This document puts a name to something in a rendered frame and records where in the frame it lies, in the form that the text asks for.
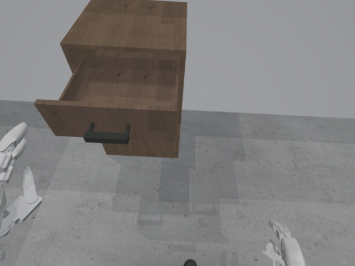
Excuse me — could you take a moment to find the handle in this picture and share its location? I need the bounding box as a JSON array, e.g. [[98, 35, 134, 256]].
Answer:
[[83, 122, 130, 145]]

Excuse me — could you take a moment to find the robot left hand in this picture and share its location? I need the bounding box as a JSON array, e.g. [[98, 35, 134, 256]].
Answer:
[[0, 122, 42, 241]]

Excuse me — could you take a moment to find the robot right hand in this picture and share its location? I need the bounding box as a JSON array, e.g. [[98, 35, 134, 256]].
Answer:
[[262, 219, 306, 266]]

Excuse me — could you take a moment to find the drawer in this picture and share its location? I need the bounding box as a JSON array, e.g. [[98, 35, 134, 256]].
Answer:
[[34, 55, 179, 142]]

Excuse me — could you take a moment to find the cabinet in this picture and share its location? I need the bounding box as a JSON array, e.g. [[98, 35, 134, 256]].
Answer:
[[60, 0, 187, 158]]

